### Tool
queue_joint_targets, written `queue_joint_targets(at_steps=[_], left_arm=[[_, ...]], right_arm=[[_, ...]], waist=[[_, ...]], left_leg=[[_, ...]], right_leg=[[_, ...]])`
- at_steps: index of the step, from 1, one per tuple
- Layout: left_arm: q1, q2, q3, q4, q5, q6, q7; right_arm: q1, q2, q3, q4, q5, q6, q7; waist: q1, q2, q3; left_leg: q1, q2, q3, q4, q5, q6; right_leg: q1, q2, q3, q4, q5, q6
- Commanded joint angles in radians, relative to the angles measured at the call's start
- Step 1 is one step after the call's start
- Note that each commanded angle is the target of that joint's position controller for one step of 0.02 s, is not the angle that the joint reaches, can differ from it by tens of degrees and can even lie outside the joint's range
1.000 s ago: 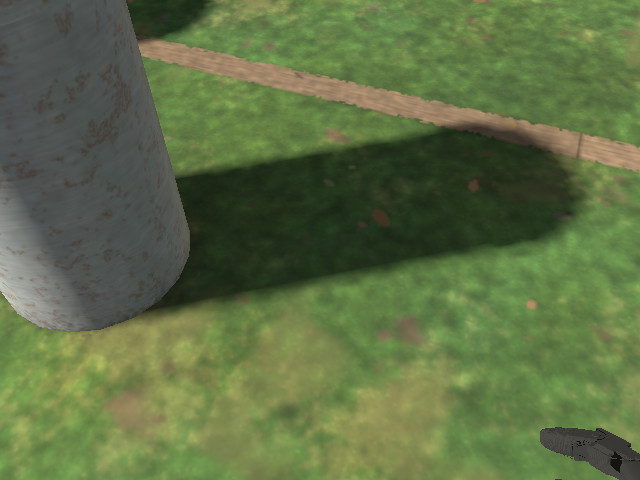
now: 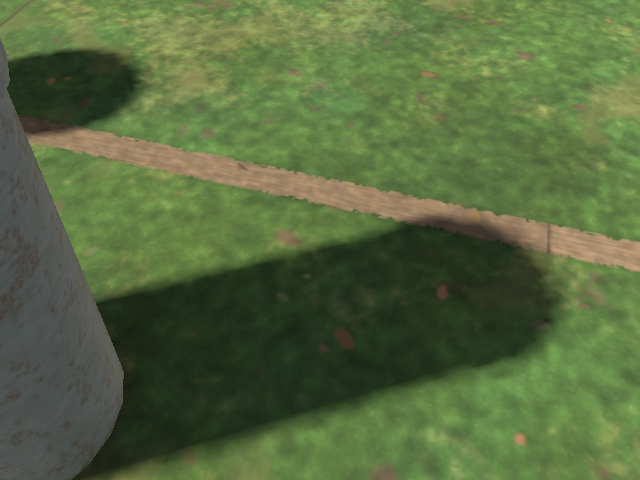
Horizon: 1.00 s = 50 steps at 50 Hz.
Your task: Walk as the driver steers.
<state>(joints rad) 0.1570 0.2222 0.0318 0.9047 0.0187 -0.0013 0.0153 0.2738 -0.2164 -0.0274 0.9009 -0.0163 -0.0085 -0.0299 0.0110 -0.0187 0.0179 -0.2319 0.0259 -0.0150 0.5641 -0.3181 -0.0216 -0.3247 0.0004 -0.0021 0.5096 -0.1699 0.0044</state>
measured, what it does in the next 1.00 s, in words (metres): walks ahead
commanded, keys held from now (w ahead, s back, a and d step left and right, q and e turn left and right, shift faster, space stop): no key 0.56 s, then w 0.44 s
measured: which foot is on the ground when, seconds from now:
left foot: down 0.00-0.82, up 0.84-1.00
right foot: down 0.00-1.00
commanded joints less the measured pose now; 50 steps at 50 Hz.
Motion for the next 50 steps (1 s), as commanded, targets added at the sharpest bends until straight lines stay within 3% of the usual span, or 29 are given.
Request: queue_joint_targets(at_steps=[1,4,8,20,28,29,30,31,33,34,35,37,38,40,41,42,43,44,45,46,48,50], left_arm=[[-0.021,0.091,0.023,-0.023,-0.004,-0.012,0.003],[-0.022,0.093,0.025,0.005,-0.009,-0.015,0.004],[-0.007,0.098,0.027,0.044,-0.013,-0.01,0.009],[-0.01,0.102,0.028,0.124,-0.017,0.013,0.023],[-0.013,0.095,0.027,0.16,-0.018,0.016,0.022],[0.005,0.081,0.023,0.175,-0.017,0.017,0.022],[0.007,0.082,0.024,0.181,-0.021,0.018,0.022],[0.002,0.088,0.028,0.181,-0.026,0.015,0.021],[-0.063,0.08,0.028,0.149,-0.028,-0.011,0.013],[-0.087,0.067,0.024,0.132,-0.031,-0.029,0.004],[-0.093,0.063,0.024,0.123,-0.038,-0.045,-0.005],[-0.072,0.063,0.024,0.118,-0.051,-0.071,-0.021],[-0.029,0.061,0.026,0.131,-0.054,-0.081,-0.026],[0.17,0.076,0.047,0.221,-0.043,-0.083,-0.029],[0.292,0.12,0.065,0.249,-0.036,-0.082,-0.027],[0.409,0.247,0.091,0.254,-0.043,-0.085,-0.026],[0.393,0.203,0.067,0.25,-0.024,-0.102,-0.036],[0.29,0.148,0.047,0.22,-0.027,-0.118,-0.035],[0.217,0.104,0.03,0.193,-0.031,-0.122,-0.036],[0.173,0.091,0.02,0.175,-0.028,-0.122,-0.04],[0.186,0.062,0.005,0.171,-0.02,-0.112,-0.038],[0.246,0.081,0.003,0.182,-0.017,-0.103,-0.026]], right_arm=[[0.008,-0.116,-0.022,-0.029,0.007,-0.025,-0.003],[0.029,-0.11,-0.017,-0.009,0.002,-0.025,-0.004],[0.031,-0.102,-0.011,0.013,0.007,-0.024,-0.001],[0.037,-0.084,0.006,0.077,0.007,-0.021,0.005],[0.057,-0.077,0.012,0.113,0.005,-0.016,0.005],[0.082,-0.068,0.014,0.129,0.005,-0.014,0.004],[0.095,-0.085,0.008,0.137,0.011,-0.011,0.001],[0.09,-0.12,-0.004,0.132,0.018,-0.008,-0.003],[0.121,-0.181,-0.025,0.125,0.031,-0.015,-0.008],[0.127,-0.202,-0.036,0.128,0.035,-0.025,-0.009],[0.121,-0.188,-0.036,0.126,0.031,-0.037,-0.009],[0.094,-0.159,-0.036,0.116,0.033,-0.053,-0.002],[0.062,-0.158,-0.037,0.106,0.042,-0.053,0.003],[0.023,-0.158,-0.036,0.089,0.046,-0.049,0.012],[-0.008,-0.134,-0.028,0.071,0.04,-0.054,0.015],[-0.001,-0.061,-0.01,0.032,0.028,-0.068,0.013],[-0.012,-0.06,-0.012,0.019,0.054,-0.082,0.012],[-0.029,-0.089,-0.019,0.011,0.079,-0.094,0.017],[-0.038,-0.095,-0.022,0.017,0.077,-0.103,0.022],[-0.038,-0.103,-0.03,0.023,0.064,-0.109,0.021],[-0.041,-0.118,-0.046,0.03,0.045,-0.102,0.028],[-0.076,-0.087,-0.043,0.022,0.038,-0.089,0.036]], waist=[[-0.001,0.066,-0.002],[-0.014,0.035,-0.013],[-0.012,0.021,-0.028],[-0.005,0.03,-0.009],[-0.005,0.027,0.012],[-0.006,0.034,-0.01],[-0.01,0.051,0.01],[-0.017,0.091,0.043],[-0.05,0.187,0.127],[-0.058,0.211,0.169],[-0.053,0.206,0.195],[-0.028,0.18,0.192],[0.003,0.16,0.172],[0.08,0.113,0.088],[0.131,-0.007,0.046],[0.144,-0.3,-0.033],[0.122,-0.262,-0.048],[0.074,-0.152,0.048],[0.044,-0.083,0.079],[0.022,-0.046,0.093],[0.008,-0.064,0.081],[0.017,-0.057,0.074]], left_leg=[[-0.102,0.045,-0.053,-0.164,0.007,0.033],[-0.069,0.037,-0.037,-0.147,0.069,0.033],[-0.047,0.029,-0.023,-0.137,0.146,0.033],[-0.032,0.017,-0.002,-0.154,0.195,0.032],[-0.029,0.009,0.007,-0.176,0.153,0.031],[-0.02,0.004,0.011,-0.193,0.047,0.035],[-0.031,0.005,-0.003,-0.214,-0.117,0.053],[-0.043,0.03,-0.052,-0.246,-0.292,0.087],[-0.025,0.187,-0.267,-0.37,-0.52,0.182],[-0.036,0.272,-0.372,-0.411,-0.519,0.233],[-0.009,0.311,-0.41,-0.42,-0.452,0.257],[0.056,0.301,-0.355,-0.378,-0.296,0.235],[0.026,0.26,-0.281,-0.346,-0.242,0.203],[-0.138,0.145,-0.134,-0.209,-0.092,0.153],[-0.228,0.066,-0.033,0.04,0.059,0.107],[-0.428,-0.061,0.086,0.408,-0.09,0.033],[-0.524,-0.071,-0.057,0.642,-0.237,0.045],[-0.612,-0.009,-0.102,0.74,-0.173,0.079],[-0.626,0.043,-0.088,0.738,-0.073,0.104],[-0.608,0.076,-0.074,0.679,0.014,0.113],[-0.518,0.105,-0.043,0.564,0.107,0.103],[-0.513,0.102,-0.003,0.49,0.15,0.074]], right_leg=[[0.114,-0.031,0.042,-0.049,0.038,-0.028],[0.124,-0.033,0.042,-0.041,0.109,-0.027],[0.153,-0.036,0.043,-0.029,0.17,-0.026],[0.181,-0.036,0.043,-0.03,0.192,-0.021],[0.172,-0.034,0.038,-0.05,0.146,-0.017],[0.181,-0.019,0.021,-0.048,0.048,-0.016],[0.153,0.011,-0.011,-0.016,-0.101,-0.017],[0.091,0.045,-0.05,0.041,-0.255,-0.018],[-0.088,0.05,-0.081,0.204,-0.294,-0.024],[-0.142,0.004,-0.047,0.283,-0.258,-0.039],[-0.207,-0.032,-0.02,0.333,-0.278,-0.054],[-0.232,-0.071,0.001,0.27,-0.329,-0.084],[-0.125,-0.059,-0.023,0.15,-0.286,-0.093],[0.251,0.038,-0.104,0.009,-0.077,-0.071],[0.384,-0.049,0.053,-0.072,-0.121,-0.098],[0.534,-0.293,0.499,-0.257,-0.223,-0.23],[0.499,-0.396,0.766,-0.363,-0.371,-0.321],[0.441,-0.395,0.684,-0.351,-0.406,-0.3],[0.398,-0.348,0.55,-0.349,-0.381,-0.257],[0.358,-0.309,0.443,-0.36,-0.274,-0.223],[0.315,-0.234,0.27,-0.372,-0.059,-0.175],[0.32,-0.211,0.188,-0.379,0.102,-0.183]])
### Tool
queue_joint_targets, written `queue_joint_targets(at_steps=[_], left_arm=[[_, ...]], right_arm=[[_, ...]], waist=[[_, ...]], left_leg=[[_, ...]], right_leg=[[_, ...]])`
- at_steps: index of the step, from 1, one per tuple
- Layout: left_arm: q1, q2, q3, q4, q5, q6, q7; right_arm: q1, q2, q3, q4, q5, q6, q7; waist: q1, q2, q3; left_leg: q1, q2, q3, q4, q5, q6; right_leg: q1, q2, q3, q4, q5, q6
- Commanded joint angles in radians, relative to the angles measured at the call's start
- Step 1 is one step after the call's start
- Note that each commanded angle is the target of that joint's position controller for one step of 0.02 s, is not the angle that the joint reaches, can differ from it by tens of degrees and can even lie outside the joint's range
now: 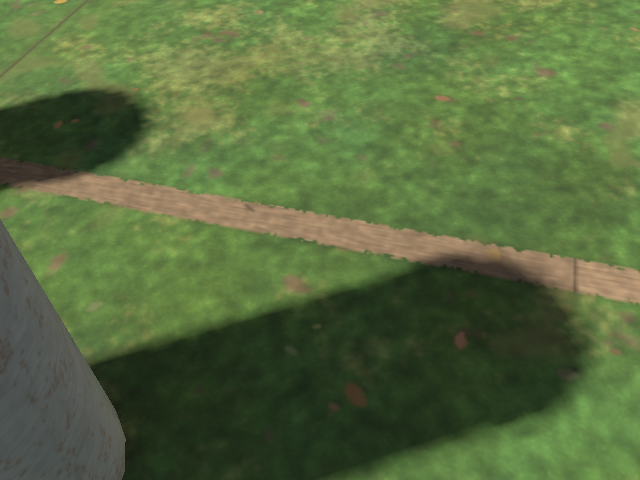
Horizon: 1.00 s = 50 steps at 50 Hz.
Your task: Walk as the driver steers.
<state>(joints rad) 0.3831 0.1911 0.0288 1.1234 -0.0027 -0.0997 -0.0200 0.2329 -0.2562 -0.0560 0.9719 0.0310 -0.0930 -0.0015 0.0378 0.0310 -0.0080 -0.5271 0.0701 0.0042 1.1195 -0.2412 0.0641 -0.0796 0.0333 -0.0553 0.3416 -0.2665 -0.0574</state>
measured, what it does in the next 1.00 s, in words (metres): walks ahead, turning right: left foot, then right foot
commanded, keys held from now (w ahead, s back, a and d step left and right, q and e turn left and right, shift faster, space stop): w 0.20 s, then w+e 0.78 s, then no key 0.02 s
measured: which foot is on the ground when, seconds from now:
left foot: up 0.00-0.28, down 0.30-0.88, up 0.90-1.00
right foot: down 0.00-0.32, up 0.34-0.84, down 0.86-1.00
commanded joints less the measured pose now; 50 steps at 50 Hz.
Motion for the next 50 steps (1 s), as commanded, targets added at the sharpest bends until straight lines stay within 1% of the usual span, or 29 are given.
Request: queue_joint_targets(at_steps=[1,5,8,11,12,14,15,16,17,18,19,20,21,23,25,28,33,38,40,41,42,43,44,45,46,47,48,49,50], left_arm=[[0.035,0.129,0.007,-0.037,0.006,-0.002,0.016],[0.054,0.173,0.015,-0.05,0.004,0.003,0.034],[0.104,0.17,0.019,-0.04,-0.009,0.004,0.035],[0.116,0.175,0.027,-0.037,-0.017,0.014,0.036],[0.098,0.199,0.036,-0.051,-0.013,0.022,0.036],[0.062,0.222,0.046,-0.071,-0.007,0.036,0.036],[0.042,0.207,0.04,-0.086,-0.001,0.043,0.034],[0.05,0.159,0.021,-0.12,0.017,0.044,0.029],[0.204,-0.008,-0.017,-0.114,-0.004,0.022,0.018],[0.127,0.11,0.01,-0.113,-0.036,0.001,0.02],[0.029,0.16,0.027,-0.155,-0.056,-0.009,0.025],[-0.017,0.166,0.03,-0.167,-0.053,-0.011,0.037],[-0.039,0.158,0.04,-0.172,-0.038,-0.005,0.045],[0.005,0.112,0.046,-0.169,-0.038,0.023,0.043],[-0.022,0.095,0.05,-0.196,-0.036,0.05,0.043],[-0.109,0.109,0.059,-0.254,-0.017,0.063,0.041],[-0.275,0.088,0.048,-0.317,-0.015,0.041,0.008],[-0.396,0.097,0.044,-0.39,-0.021,0.051,-0.028],[-0.394,0.126,0.055,-0.423,-0.025,0.056,-0.039],[-0.341,0.149,0.068,-0.423,-0.027,0.06,-0.041],[-0.211,0.19,0.091,-0.394,-0.037,0.06,-0.041],[-0.033,0.258,0.13,-0.346,-0.039,0.063,-0.028],[0.047,0.371,0.161,-0.325,-0.037,0.07,-0.007],[0.013,0.407,0.154,-0.363,-0.024,0.052,-0.013],[0.035,0.303,0.121,-0.369,-0.012,0.036,-0.021],[-0.005,0.265,0.11,-0.366,-0.012,0.023,-0.021],[-0.089,0.235,0.101,-0.383,-0.02,0.016,-0.021],[-0.155,0.197,0.089,-0.401,-0.017,0.014,-0.019],[-0.19,0.181,0.081,-0.418,-0.008,0.012,-0.014]], right_arm=[[-0.078,-0.035,-0.011,-0.066,-0.01,0.0,0.008],[-0.25,-0.019,0.007,-0.125,-0.007,0.003,0.011],[-0.345,-0.024,0.017,-0.152,-0.001,-0.001,0.024],[-0.39,-0.042,0.018,-0.178,0.002,-0.013,0.042],[-0.37,-0.062,0.01,-0.177,-0.004,-0.018,0.046],[-0.217,-0.122,-0.019,-0.146,-0.004,-0.025,0.043],[-0.038,-0.166,-0.044,-0.094,-0.001,-0.024,0.033],[0.146,-0.245,-0.064,-0.06,-0.02,-0.021,0.02],[0.191,-0.285,-0.068,-0.039,-0.041,-0.017,0.032],[0.154,-0.189,-0.045,-0.045,-0.03,-0.02,0.036],[0.055,-0.147,-0.033,-0.06,-0.024,-0.023,0.032],[-0.03,-0.117,-0.023,-0.075,-0.027,-0.03,0.032],[-0.076,-0.093,-0.019,-0.074,-0.037,-0.037,0.035],[-0.105,-0.065,-0.017,-0.053,-0.051,-0.045,0.036],[-0.103,-0.081,-0.022,-0.037,-0.045,-0.05,0.031],[-0.071,-0.128,-0.036,-0.024,-0.05,-0.043,0.008],[-0.02,-0.156,-0.044,-0.028,-0.042,-0.026,-0.023],[0.061,-0.188,-0.057,-0.022,-0.02,0.011,-0.029],[0.049,-0.211,-0.065,-0.038,-0.011,0.024,-0.032],[0.034,-0.229,-0.07,-0.047,-0.009,0.033,-0.034],[0.005,-0.23,-0.068,-0.056,-0.006,0.045,-0.034],[0.007,-0.221,-0.062,-0.067,-0.008,0.049,-0.035],[0.045,-0.119,-0.034,-0.104,-0.041,0.038,-0.033],[0.085,-0.041,-0.002,-0.151,-0.032,-0.01,-0.019],[-0.054,-0.146,-0.025,-0.177,0.005,-0.048,-0.003],[-0.098,-0.147,-0.024,-0.192,0.019,-0.066,0.001],[-0.092,-0.138,-0.024,-0.176,-0.002,-0.071,-0.008],[-0.078,-0.154,-0.037,-0.165,-0.019,-0.061,-0.014],[-0.055,-0.159,-0.041,-0.157,-0.018,-0.043,-0.012]], waist=[[-0.005,-0.097,0.108],[0.023,-0.104,0.138],[0.042,-0.099,0.168],[0.025,-0.094,0.173],[0.002,-0.089,0.143],[-0.092,-0.135,0.024],[-0.179,-0.136,-0.08],[-0.222,-0.027,-0.247],[-0.122,0.241,-0.426],[-0.156,0.154,-0.354],[-0.137,0.128,-0.183],[-0.104,0.038,-0.102],[-0.076,0.017,-0.051],[-0.02,0.042,-0.033],[-0.006,0.044,0.015],[-0.01,0.017,0.064],[-0.055,-0.004,0.1],[-0.095,0.005,0.124],[-0.064,0.031,0.094],[-0.024,0.054,0.049],[0.049,0.07,-0.025],[0.132,0.038,-0.122],[0.098,-0.177,-0.186],[0.016,-0.304,-0.347],[0.084,-0.146,-0.323],[0.067,-0.117,-0.202],[0.014,-0.022,-0.131],[-0.025,-0.028,-0.089],[-0.056,-0.041,-0.06]], left_leg=[[-0.232,0.056,-0.012,-0.123,0.096,-0.026],[-0.18,0.028,0.019,-0.388,0.233,-0.057],[-0.139,0.006,0.036,-0.506,0.288,-0.048],[-0.12,-0.004,0.02,-0.578,0.259,-0.015],[-0.082,-0.019,0.021,-0.592,0.235,-0.003],[0.142,-0.079,0.053,-0.591,0.174,0.026],[0.381,-0.085,0.053,-0.597,0.179,0.053],[0.723,0.119,-0.166,-0.563,0.151,0.116],[1.002,0.355,-0.663,-0.72,-0.096,0.276],[0.918,0.327,-0.71,-0.826,-0.194,0.235],[0.773,0.304,-0.54,-0.85,-0.17,0.183],[0.613,0.278,-0.411,-0.88,-0.065,0.156],[0.486,0.248,-0.309,-0.914,0.026,0.136],[0.381,0.215,-0.181,-0.961,0.125,0.122],[0.332,0.213,-0.095,-1.003,0.162,0.131],[0.344,0.215,-0.004,-1.035,0.179,0.135],[0.382,0.174,0.154,-1.04,0.244,0.089],[0.592,0.232,0.208,-0.945,0.352,0.073],[0.633,0.244,0.224,-0.844,0.629,0.055],[0.649,0.244,0.235,-0.744,0.808,0.045],[0.628,0.217,0.253,-0.567,0.929,0.026],[0.497,0.173,0.268,-0.316,0.848,-0.013],[0.137,0.08,0.265,0.034,0.255,-0.069],[-0.163,-0.115,0.036,0.298,-0.364,-0.098],[-0.272,-0.066,-0.101,0.343,-0.295,-0.066],[-0.313,-0.021,-0.088,0.293,-0.21,-0.037],[-0.249,0.03,-0.092,0.197,-0.133,-0.031],[-0.168,0.061,-0.094,0.111,-0.095,-0.036],[-0.105,0.077,-0.087,0.081,-0.085,-0.046]], right_leg=[[0.072,-0.245,0.221,-0.219,0.252,-0.129],[0.019,-0.224,0.141,-0.258,0.284,-0.123],[0.041,-0.24,0.116,-0.274,0.274,-0.126],[0.137,-0.282,0.114,-0.227,0.375,-0.117],[0.177,-0.287,0.115,-0.173,0.503,-0.112],[0.19,-0.277,0.115,0.016,0.841,-0.092],[0.105,-0.227,0.091,0.222,0.861,-0.063],[-0.142,-0.159,0.068,0.543,0.548,-0.03],[-0.48,0.034,0.1,0.878,-0.26,0.03],[-0.569,-0.009,0.21,0.997,-0.302,0.017],[-0.637,-0.061,0.178,1.014,-0.222,0.005],[-0.597,-0.116,0.161,0.975,-0.124,0.001],[-0.544,-0.149,0.158,0.923,-0.066,-0.002],[-0.449,-0.183,0.175,0.866,-0.035,-0.012],[-0.482,-0.196,0.169,0.823,-0.018,-0.01],[-0.601,-0.199,0.176,0.74,0.125,0.014],[-0.599,-0.172,0.074,0.459,0.344,0.028],[-0.649,-0.151,0.01,0.323,0.244,-0.01],[-0.567,-0.099,-0.038,0.299,0.134,-0.046],[-0.486,-0.06,-0.065,0.301,0.076,-0.068],[-0.326,-0.004,-0.092,0.272,0.07,-0.097],[-0.044,0.036,-0.066,0.217,0.119,-0.135],[0.255,-0.174,0.304,0.184,0.087,-0.221],[0.472,-0.372,0.891,-0.01,-0.076,-0.403],[0.478,-0.364,0.85,-0.081,-0.055,-0.343],[0.367,-0.333,0.686,-0.067,0.031,-0.299],[0.202,-0.284,0.556,-0.065,0.117,-0.26],[0.069,-0.246,0.464,-0.076,0.202,-0.235],[-0.025,-0.231,0.411,-0.09,0.321,-0.229]])
Over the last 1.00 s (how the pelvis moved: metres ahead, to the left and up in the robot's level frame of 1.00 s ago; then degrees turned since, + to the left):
0.13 -0.03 0.01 -1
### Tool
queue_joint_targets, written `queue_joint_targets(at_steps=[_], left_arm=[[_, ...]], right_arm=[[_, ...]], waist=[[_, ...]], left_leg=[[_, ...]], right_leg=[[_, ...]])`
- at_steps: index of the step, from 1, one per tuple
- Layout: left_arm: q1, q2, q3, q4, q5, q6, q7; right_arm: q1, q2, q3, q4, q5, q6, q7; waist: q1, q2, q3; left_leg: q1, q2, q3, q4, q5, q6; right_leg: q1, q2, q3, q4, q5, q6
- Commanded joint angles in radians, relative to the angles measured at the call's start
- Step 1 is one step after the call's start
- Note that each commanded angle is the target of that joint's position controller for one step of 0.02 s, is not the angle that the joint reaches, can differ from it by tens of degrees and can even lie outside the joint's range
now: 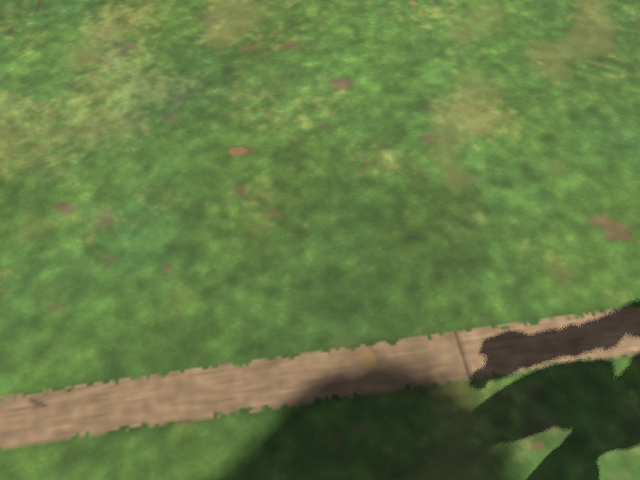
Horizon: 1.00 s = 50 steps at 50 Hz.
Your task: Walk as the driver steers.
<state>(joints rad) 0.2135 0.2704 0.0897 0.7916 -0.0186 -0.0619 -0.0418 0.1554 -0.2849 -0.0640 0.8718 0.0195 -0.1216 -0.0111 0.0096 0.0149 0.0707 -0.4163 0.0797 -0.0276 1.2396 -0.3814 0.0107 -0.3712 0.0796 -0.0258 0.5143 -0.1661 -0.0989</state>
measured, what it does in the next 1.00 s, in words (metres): walks ahead: left foot, then right foot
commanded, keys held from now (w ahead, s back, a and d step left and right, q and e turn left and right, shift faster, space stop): no key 1.00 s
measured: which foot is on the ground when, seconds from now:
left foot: up 0.00-0.30, down 0.32-1.00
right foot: down 0.00-0.34, up 0.36-0.58, down 0.60-1.00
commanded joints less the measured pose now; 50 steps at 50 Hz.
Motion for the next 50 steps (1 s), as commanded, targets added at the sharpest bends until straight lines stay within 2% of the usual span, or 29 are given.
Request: queue_joint_targets(at_steps=[1,3,4,7,9,12,14,15,16,17,18,19,20,21,22,23,24,26,28,29,30,31,32,33,34,35,37,40,50], left_arm=[[-0.018,0.104,0.02,-0.082,0.013,-0.025,0.017],[0.011,0.133,0.027,-0.071,0.015,-0.027,0.034],[0.023,0.148,0.03,-0.062,0.017,-0.021,0.042],[0.038,0.139,0.027,-0.054,0.01,0.0,0.06],[0.066,0.134,0.022,-0.04,0.008,0.009,0.064],[0.072,0.118,0.013,-0.018,0.014,0.015,0.063],[0.06,0.107,0.006,-0.008,0.016,0.019,0.068],[0.038,0.1,0.003,-0.005,0.015,0.021,0.074],[0.052,0.088,-0.001,-0.009,0.025,0.018,0.076],[0.123,0.066,-0.01,-0.007,0.039,0.014,0.075],[0.26,0.03,-0.025,0.03,0.025,0.018,0.074],[0.23,0.102,-0.013,0.04,0.014,0.031,0.07],[0.159,0.129,-0.004,0.029,0.004,0.05,0.072],[0.112,0.121,-0.003,0.027,0.001,0.071,0.079],[0.074,0.115,-0.001,0.022,0.005,0.09,0.087],[0.067,0.099,-0.003,0.026,0.002,0.105,0.094],[0.076,0.074,-0.009,0.036,0.003,0.111,0.1],[0.09,0.048,-0.016,0.059,0.009,0.105,0.107],[0.126,0.045,-0.014,0.09,0.014,0.1,0.104],[0.136,0.047,-0.014,0.105,0.022,0.101,0.1],[0.107,0.048,-0.016,0.098,0.036,0.1,0.094],[0.078,0.081,-0.015,0.079,0.041,0.098,0.094],[0.062,0.123,-0.005,0.098,0.027,0.092,0.09],[0.036,0.084,-0.014,0.096,0.023,0.078,0.086],[0.024,0.068,-0.02,0.102,0.028,0.066,0.085],[0.009,0.071,-0.02,0.102,0.031,0.058,0.08],[0.03,0.068,-0.02,0.114,0.025,0.045,0.076],[0.066,0.071,-0.021,0.138,0.021,0.045,0.081],[0.071,0.054,-0.027,0.186,0.018,0.058,0.083]], right_arm=[[0.032,-0.12,-0.033,-0.056,-0.014,0.002,0.0],[0.027,-0.087,-0.027,-0.062,-0.03,0.023,-0.002],[0.01,-0.067,-0.021,-0.07,-0.037,0.03,-0.004],[-0.067,-0.04,-0.005,-0.086,-0.032,0.034,0.004],[-0.114,-0.042,-0.001,-0.093,-0.03,0.029,0.013],[-0.143,-0.068,-0.005,-0.1,-0.034,0.022,0.023],[-0.105,-0.09,-0.013,-0.086,-0.044,0.004,0.029],[-0.045,-0.097,-0.017,-0.06,-0.048,-0.007,0.03],[-0.002,-0.137,-0.026,-0.043,-0.06,-0.015,0.026],[0.032,-0.173,-0.025,-0.045,-0.08,-0.018,0.025],[0.082,-0.116,-0.013,-0.019,-0.079,-0.002,0.024],[0.093,-0.055,0.005,-0.011,-0.041,0.01,0.032],[0.052,-0.062,0.006,-0.013,-0.025,0.021,0.034],[0.005,-0.069,0.006,-0.02,-0.025,0.034,0.031],[-0.049,-0.064,0.01,-0.03,-0.03,0.045,0.025],[-0.087,-0.065,0.011,-0.033,-0.039,0.057,0.021],[-0.114,-0.065,0.009,-0.033,-0.044,0.067,0.018],[-0.104,-0.065,0.006,-0.02,-0.044,0.074,0.01],[-0.106,-0.069,0.005,-0.008,-0.027,0.077,0.005],[-0.101,-0.059,0.009,-0.002,-0.019,0.078,0.004],[-0.09,-0.034,0.019,0.005,-0.019,0.078,0.007],[-0.075,-0.027,0.022,0.012,-0.028,0.077,0.01],[-0.063,-0.022,0.018,0.005,-0.031,0.079,0.01],[-0.074,-0.023,0.02,0.014,-0.037,0.078,0.007],[-0.063,-0.023,0.018,0.022,-0.032,0.077,0.004],[-0.052,-0.021,0.018,0.035,-0.028,0.079,-0.001],[-0.04,-0.028,0.017,0.054,-0.028,0.079,-0.003],[-0.046,-0.029,0.015,0.073,-0.026,0.08,-0.001],[-0.052,-0.041,0.011,0.13,-0.02,0.099,-0.011]], waist=[[-0.037,-0.026,-0.131],[-0.046,-0.024,-0.121],[-0.044,-0.035,-0.116],[-0.01,-0.083,-0.126],[0.024,-0.107,-0.144],[0.035,-0.121,-0.133],[0.007,-0.122,-0.135],[-0.033,-0.116,-0.152],[-0.038,-0.066,-0.191],[-0.012,0.051,-0.284],[-0.005,0.245,-0.411],[-0.025,0.181,-0.405],[-0.03,0.114,-0.313],[-0.022,0.075,-0.248],[-0.016,0.068,-0.183],[-0.001,0.104,-0.145],[0.008,0.139,-0.125],[0.007,0.151,-0.146],[0.03,0.125,-0.17],[0.032,0.121,-0.168],[0.023,0.099,-0.148],[0.0,0.05,-0.11],[-0.048,-0.086,-0.072],[-0.044,-0.102,-0.053],[-0.053,-0.111,-0.048],[-0.057,-0.116,-0.049],[-0.045,-0.085,-0.065],[-0.026,-0.055,-0.081],[-0.018,-0.022,-0.086]], left_leg=[[-0.186,0.065,-0.043,-0.078,0.065,-0.011],[-0.168,0.045,-0.012,-0.169,0.11,-0.045],[-0.173,0.034,0.001,-0.234,0.153,-0.057],[-0.112,-0.01,0.028,-0.481,0.354,-0.059],[-0.065,-0.042,0.038,-0.589,0.468,-0.055],[-0.063,-0.054,0.018,-0.672,0.45,-0.029],[-0.039,-0.059,0.01,-0.742,0.412,0.006],[0.048,-0.066,0.018,-0.809,0.498,0.024],[0.178,-0.016,-0.022,-0.815,0.817,0.048],[0.401,0.124,-0.143,-0.736,1.177,0.125],[0.572,0.301,-0.356,-0.738,1.262,0.291],[0.534,0.309,-0.439,-0.789,1.005,0.31],[0.454,0.276,-0.414,-0.822,0.748,0.275],[0.361,0.251,-0.389,-0.869,0.524,0.248],[0.257,0.222,-0.35,-0.916,0.364,0.22],[0.168,0.178,-0.29,-0.958,0.259,0.186],[0.103,0.131,-0.23,-0.98,0.212,0.161],[0.082,0.095,-0.167,-0.985,0.19,0.152],[0.068,0.084,-0.137,-0.969,0.095,0.139],[0.05,0.069,-0.125,-0.959,0.005,0.115],[0.029,0.048,-0.11,-0.951,-0.076,0.074],[0.011,0.018,-0.084,-0.911,-0.106,0.037],[0.091,-0.05,-0.002,-0.873,-0.036,0.008],[0.175,-0.057,0.012,-0.816,0.056,-0.005],[0.209,-0.058,0.017,-0.79,0.119,0.0],[0.223,-0.053,0.017,-0.776,0.177,0.01],[0.218,-0.051,0.016,-0.761,0.281,0.021],[0.217,-0.045,0.017,-0.757,0.366,0.023],[0.243,-0.044,0.02,-0.743,0.43,0.011]], right_leg=[[0.221,-0.269,0.337,-0.262,0.362,-0.192],[0.165,-0.247,0.238,-0.251,0.608,-0.19],[0.158,-0.23,0.202,-0.242,0.66,-0.179],[0.139,-0.173,0.116,-0.218,0.636,-0.123],[0.163,-0.172,0.119,-0.207,0.56,-0.104],[0.236,-0.216,0.176,-0.158,0.493,-0.096],[0.297,-0.234,0.222,-0.083,0.488,-0.076],[0.296,-0.213,0.218,-0.024,0.473,-0.053],[0.262,-0.147,0.191,0.071,0.415,-0.011],[0.135,-0.064,0.158,0.244,0.12,0.035],[0.003,-0.015,0.153,0.466,-0.409,0.089],[-0.051,-0.035,0.19,0.552,-0.554,0.114],[-0.102,-0.065,0.186,0.599,-0.518,0.129],[-0.124,-0.091,0.161,0.593,-0.466,0.139],[-0.115,-0.116,0.145,0.535,-0.426,0.144],[-0.055,-0.13,0.127,0.447,-0.391,0.147],[0.009,-0.121,0.097,0.352,-0.366,0.148],[0.109,-0.103,0.062,0.215,-0.273,0.138],[0.209,-0.088,0.027,0.066,-0.101,0.118],[0.246,-0.085,0.019,0.013,-0.058,0.106],[0.254,-0.112,0.05,-0.031,-0.03,0.092],[0.224,-0.17,0.117,-0.082,-0.059,0.064],[0.073,-0.164,0.132,-0.096,-0.241,0.037],[-0.003,-0.157,0.133,-0.137,-0.305,0.043],[-0.023,-0.158,0.132,-0.154,-0.292,0.06],[-0.015,-0.152,0.127,-0.151,-0.23,0.073],[0.043,-0.144,0.114,-0.115,-0.099,0.082],[0.101,-0.138,0.103,-0.086,0.015,0.074],[0.154,-0.124,0.081,-0.074,0.131,0.068]])
Over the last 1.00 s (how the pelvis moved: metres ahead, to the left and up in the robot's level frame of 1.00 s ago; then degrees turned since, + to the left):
0.54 -0.06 -0.01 -23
